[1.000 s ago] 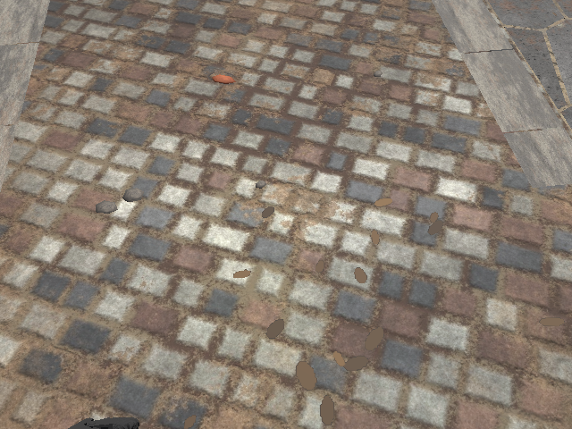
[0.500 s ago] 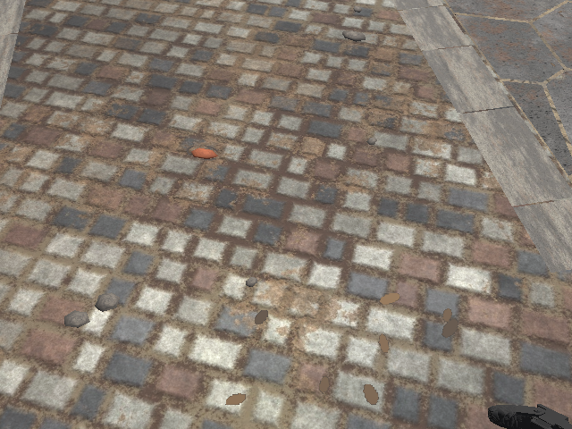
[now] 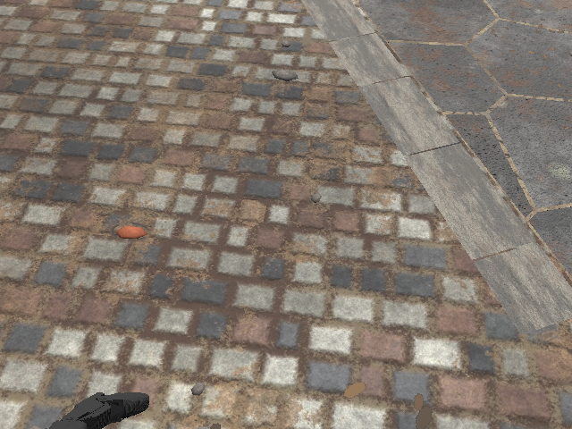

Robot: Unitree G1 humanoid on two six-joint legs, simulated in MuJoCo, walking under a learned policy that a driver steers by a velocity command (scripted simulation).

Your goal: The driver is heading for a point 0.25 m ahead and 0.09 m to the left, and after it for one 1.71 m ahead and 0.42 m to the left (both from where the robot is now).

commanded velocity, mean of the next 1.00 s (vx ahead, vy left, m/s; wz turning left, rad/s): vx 0.50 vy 0.00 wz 0.38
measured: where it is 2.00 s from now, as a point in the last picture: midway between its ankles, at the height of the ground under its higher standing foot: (146, 233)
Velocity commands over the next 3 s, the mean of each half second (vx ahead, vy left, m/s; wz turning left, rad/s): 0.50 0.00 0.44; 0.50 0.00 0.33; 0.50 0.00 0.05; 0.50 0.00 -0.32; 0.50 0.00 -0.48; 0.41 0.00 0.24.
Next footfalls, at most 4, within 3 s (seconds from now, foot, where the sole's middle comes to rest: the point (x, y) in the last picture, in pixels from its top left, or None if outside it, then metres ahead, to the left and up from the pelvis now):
0.02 right None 0.18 -0.13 -0.77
0.56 left None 0.41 0.18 -0.77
1.10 right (228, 307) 0.79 0.11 -0.77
1.64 left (100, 264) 0.96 0.45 -0.77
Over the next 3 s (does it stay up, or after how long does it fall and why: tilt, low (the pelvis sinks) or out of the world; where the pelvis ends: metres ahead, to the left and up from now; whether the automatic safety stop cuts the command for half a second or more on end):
stays up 1.57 0.40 0.01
